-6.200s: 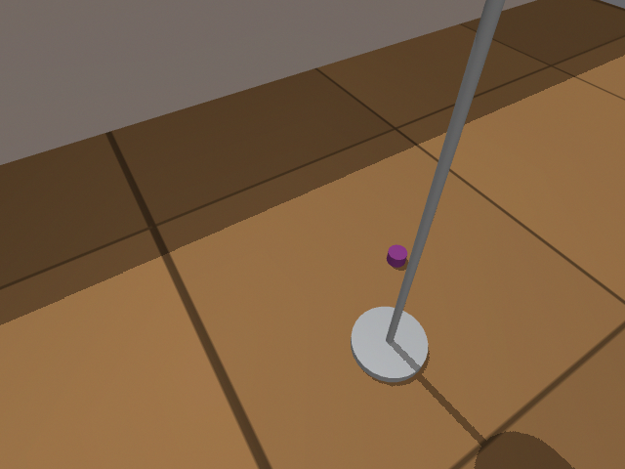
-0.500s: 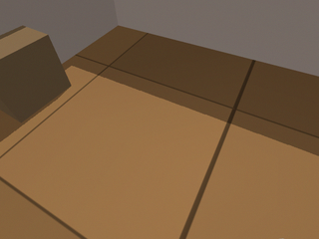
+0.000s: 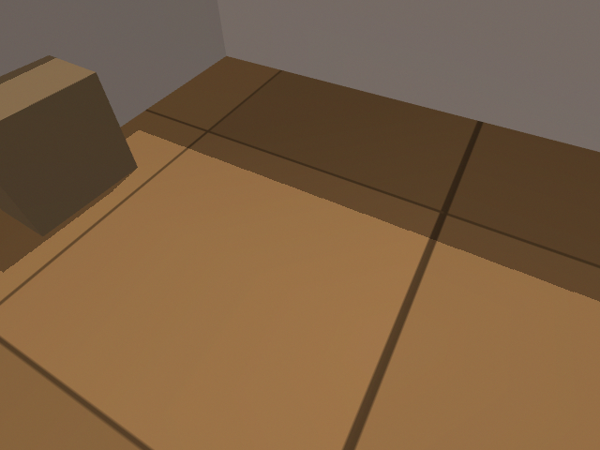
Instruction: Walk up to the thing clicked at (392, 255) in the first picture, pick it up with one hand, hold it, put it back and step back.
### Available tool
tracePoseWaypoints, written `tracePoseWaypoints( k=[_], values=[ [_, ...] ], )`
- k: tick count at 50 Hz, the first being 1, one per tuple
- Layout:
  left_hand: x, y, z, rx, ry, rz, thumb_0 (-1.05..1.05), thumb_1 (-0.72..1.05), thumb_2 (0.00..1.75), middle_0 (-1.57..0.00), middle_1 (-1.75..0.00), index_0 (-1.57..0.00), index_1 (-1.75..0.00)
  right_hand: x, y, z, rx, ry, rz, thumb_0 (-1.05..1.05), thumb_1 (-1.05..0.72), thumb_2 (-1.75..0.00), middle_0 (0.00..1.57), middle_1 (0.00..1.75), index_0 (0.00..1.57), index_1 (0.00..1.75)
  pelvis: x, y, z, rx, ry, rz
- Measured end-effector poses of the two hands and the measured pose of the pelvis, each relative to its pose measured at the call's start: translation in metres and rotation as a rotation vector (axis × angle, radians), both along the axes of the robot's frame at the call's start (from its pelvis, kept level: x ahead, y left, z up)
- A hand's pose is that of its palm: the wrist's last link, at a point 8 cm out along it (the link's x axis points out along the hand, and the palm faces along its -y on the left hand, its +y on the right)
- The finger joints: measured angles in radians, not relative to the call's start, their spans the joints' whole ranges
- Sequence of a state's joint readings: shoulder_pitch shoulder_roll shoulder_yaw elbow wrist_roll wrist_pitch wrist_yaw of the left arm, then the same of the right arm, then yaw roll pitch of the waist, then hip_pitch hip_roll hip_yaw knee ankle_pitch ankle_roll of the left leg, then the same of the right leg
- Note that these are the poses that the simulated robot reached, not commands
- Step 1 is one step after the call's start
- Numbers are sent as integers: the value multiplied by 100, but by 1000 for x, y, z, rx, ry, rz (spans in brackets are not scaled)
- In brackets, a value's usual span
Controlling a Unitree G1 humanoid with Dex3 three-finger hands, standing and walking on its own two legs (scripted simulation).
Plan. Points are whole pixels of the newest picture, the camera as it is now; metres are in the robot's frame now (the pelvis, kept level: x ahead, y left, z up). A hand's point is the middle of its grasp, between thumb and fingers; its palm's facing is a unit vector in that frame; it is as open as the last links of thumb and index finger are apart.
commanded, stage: walk up
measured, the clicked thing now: out of the picture +0.22 -0.97 -0.76
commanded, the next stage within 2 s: none
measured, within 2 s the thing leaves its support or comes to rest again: neither
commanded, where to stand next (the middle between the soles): +1.33 +0.00 m, yaw -1 degrees
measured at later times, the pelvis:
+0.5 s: pelvis +0.16 +0.08 -0.01, yaw -1 degrees
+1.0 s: pelvis +0.44 +0.02 -0.01, yaw -3 degrees
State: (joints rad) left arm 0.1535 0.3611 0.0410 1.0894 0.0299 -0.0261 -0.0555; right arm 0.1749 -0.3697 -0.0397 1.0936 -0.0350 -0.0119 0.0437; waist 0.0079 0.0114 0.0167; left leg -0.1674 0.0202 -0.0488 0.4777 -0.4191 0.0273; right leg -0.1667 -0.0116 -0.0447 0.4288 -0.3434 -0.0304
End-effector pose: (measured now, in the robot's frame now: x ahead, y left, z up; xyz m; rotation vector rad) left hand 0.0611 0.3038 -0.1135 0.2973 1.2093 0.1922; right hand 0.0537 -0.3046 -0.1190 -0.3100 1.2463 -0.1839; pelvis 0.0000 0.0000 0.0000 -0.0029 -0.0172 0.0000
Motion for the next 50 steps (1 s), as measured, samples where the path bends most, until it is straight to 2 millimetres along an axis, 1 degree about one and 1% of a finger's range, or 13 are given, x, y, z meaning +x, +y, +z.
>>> tracePoseWaypoints(
  k=[4,9,11,13,16,20,24,28,32,37,40,44,50],
  values=[
    [-8,21,4,15,-29,45,1,90,90,-21,-30,-21,-30,19,-5,6,-37,16,38,0,-90,-90,20,30,21,30,10,10,-1,5,2,26],
    [-19,61,1,37,40,81,1,90,90,-21,-30,-21,-30,67,5,19,-69,-45,76,1,-90,-90,20,30,21,30,35,34,-4,-11,-12,29],
    [-13,80,-7,38,65,90,1,90,90,-21,-30,-21,-30,87,14,24,-87,-87,79,1,-90,-90,20,30,20,30,50,46,-10,-16,-15,30],
    [1,98,-20,44,80,81,1,90,90,-21,-30,-21,-30,101,22,23,-114,-132,69,0,-90,-90,20,30,21,30,66,59,-21,-4,-21,22],
    [37,108,-29,46,86,45,1,90,90,-21,-30,-20,-30,106,35,22,-130,-169,23,0,-90,-90,20,30,21,30,85,70,-25,16,-28,0],
    [99,102,-18,3,8,-9,1,91,90,-20,-30,-20,-30,105,50,26,-103,-119,-24,0,-90,-90,20,30,21,30,116,77,-12,17,-35,-11],
    [157,97,-6,-16,-40,-58,1,91,90,-21,-30,-20,-30,115,58,24,-74,-82,-47,0,-90,-90,20,30,21,30,150,78,-6,22,-38,-19],
    [213,91,1,-8,-47,-96,1,91,90,-21,-30,-20,-30,137,58,15,-45,-43,-67,0,-90,-90,20,30,21,30,190,74,-6,31,-33,-31],
    [279,77,4,17,-48,-128,1,90,90,-21,-30,-20,-30,169,47,-2,-22,-9,-88,0,-90,-90,20,30,21,30,239,62,-14,43,-17,-40],
    [373,45,2,47,-118,-143,1,91,90,-21,-30,-20,-30,226,22,-32,-14,52,-93,1,-90,-90,20,30,21,30,305,38,-31,-1,-6,-36],
    [410,26,9,36,-192,-129,1,91,90,-21,-30,-20,-30,275,16,-30,-1,48,-63,1,-90,-90,20,30,21,30,337,26,-27,16,-13,-31],
    [431,15,20,26,-197,-87,1,90,90,-21,-30,-20,-30,354,8,-12,0,-38,-22,1,-90,-90,20,30,21,30,379,20,-11,26,-22,-36],
    [449,23,12,25,-93,-67,1,90,90,-21,-30,-21,-30,464,1,14,-26,-173,31,0,-90,-90,20,30,21,30,440,21,-6,-5,-18,-46]
  ],
)
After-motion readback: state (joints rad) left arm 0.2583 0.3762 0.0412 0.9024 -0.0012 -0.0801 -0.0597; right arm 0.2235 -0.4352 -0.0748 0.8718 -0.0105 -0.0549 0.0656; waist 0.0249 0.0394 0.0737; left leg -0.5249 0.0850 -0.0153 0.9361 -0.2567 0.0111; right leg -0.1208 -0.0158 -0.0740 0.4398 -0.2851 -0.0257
